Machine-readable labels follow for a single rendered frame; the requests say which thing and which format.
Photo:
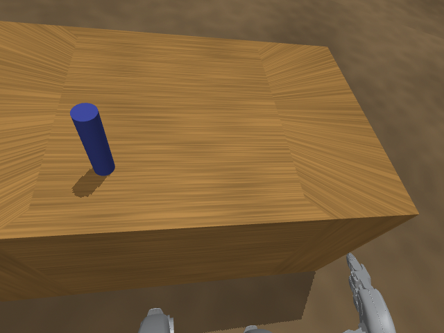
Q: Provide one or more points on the right robot hand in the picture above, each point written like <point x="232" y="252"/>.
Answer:
<point x="374" y="315"/>

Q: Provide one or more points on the can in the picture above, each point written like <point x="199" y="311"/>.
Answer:
<point x="89" y="126"/>

